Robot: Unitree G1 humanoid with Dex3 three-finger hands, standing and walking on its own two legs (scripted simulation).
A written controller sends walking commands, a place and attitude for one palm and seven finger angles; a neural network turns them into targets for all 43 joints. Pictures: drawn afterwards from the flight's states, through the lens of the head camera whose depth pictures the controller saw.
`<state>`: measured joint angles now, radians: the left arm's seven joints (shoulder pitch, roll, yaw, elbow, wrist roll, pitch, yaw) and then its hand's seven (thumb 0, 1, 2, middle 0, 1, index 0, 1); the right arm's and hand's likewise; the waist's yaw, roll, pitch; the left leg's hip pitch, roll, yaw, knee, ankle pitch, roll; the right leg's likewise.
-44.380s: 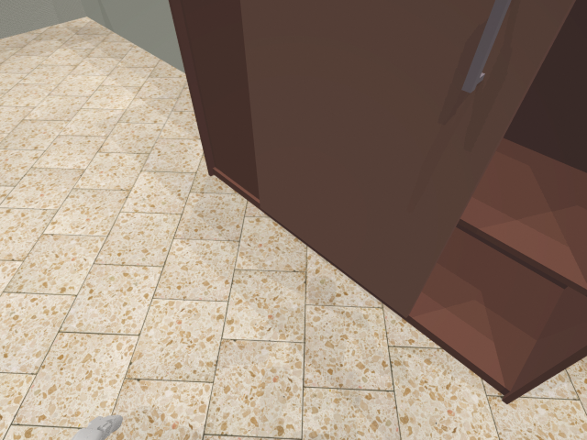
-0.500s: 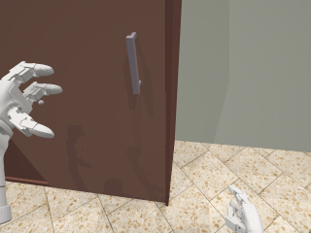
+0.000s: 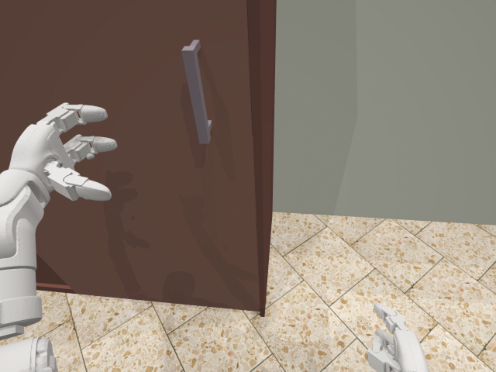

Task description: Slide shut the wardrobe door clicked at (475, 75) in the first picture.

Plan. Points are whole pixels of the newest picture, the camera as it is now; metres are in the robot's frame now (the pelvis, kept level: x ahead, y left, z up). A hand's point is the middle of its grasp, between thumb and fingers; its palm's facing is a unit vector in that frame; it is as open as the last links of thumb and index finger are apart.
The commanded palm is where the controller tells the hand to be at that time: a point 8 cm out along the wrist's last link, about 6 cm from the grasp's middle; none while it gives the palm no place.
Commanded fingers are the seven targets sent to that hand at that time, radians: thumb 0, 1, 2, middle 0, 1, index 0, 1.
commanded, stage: move the hooked fingers beside the handle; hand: left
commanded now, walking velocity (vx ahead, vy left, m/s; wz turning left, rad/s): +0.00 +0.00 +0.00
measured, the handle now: (200, 94) +0.50 +0.13 +0.23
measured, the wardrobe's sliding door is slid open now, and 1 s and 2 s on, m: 0.00 0.00 0.00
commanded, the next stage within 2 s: none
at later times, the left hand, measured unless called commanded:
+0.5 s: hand (118, 130) +0.39 +0.23 +0.23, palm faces +0.04 -1.00 -0.04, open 14.0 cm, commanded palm +0.36 +0.27 +0.24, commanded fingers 0.00 -0.50 0.30 -0.30 -1.20 -0.30 -1.20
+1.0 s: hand (148, 121) +0.42 +0.20 +0.22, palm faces +0.02 -1.00 -0.04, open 14.0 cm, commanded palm +0.40 +0.24 +0.23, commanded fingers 0.00 -0.50 0.30 -0.30 -1.20 -0.30 -1.20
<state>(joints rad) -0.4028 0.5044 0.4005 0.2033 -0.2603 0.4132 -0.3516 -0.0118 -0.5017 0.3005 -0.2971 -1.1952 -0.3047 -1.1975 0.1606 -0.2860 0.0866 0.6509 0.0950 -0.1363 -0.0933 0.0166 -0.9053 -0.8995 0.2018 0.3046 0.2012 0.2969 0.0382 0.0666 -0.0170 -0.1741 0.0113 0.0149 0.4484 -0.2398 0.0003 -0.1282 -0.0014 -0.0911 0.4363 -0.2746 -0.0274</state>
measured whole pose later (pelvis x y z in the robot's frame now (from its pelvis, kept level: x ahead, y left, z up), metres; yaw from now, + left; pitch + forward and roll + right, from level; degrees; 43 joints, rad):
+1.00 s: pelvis +0.01 +0.01 +0.00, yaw -1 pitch +0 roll +0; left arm -0.66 0.40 0.29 0.46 -0.20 0.30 -0.20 -0.01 -0.50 0.30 -0.30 -1.20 -0.30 -1.20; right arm 0.21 -0.26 0.07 0.68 0.08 -0.10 -0.09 0.02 -0.91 -0.90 0.20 0.30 0.20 0.30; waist 0.00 0.05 -0.03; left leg -0.19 0.01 0.04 0.44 -0.25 0.01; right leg -0.15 -0.01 -0.07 0.43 -0.27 -0.02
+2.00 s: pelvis +0.01 +0.00 +0.00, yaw -2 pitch +0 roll +0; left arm -0.63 0.43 0.32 0.53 -0.19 0.29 -0.21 -0.01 -0.50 0.30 -0.30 -1.19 -0.30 -1.20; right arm 0.25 -0.28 0.05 0.67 0.08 -0.08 -0.09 0.02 -0.91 -0.90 0.20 0.30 0.20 0.30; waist -0.02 0.07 -0.04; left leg -0.18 0.02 0.05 0.42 -0.24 0.00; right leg -0.15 0.01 -0.06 0.42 -0.26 -0.03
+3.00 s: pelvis +0.01 +0.01 +0.00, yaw -1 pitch +0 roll +0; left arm -0.64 0.42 0.29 0.47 -0.21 0.32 -0.22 -0.01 -0.50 0.30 -0.30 -1.20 -0.30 -1.20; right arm 0.22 -0.28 0.05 0.67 0.09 -0.08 -0.09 0.02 -0.91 -0.90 0.20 0.30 0.20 0.30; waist 0.00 0.06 -0.05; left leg -0.18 0.01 0.03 0.44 -0.25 0.01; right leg -0.14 0.00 -0.07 0.41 -0.27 -0.02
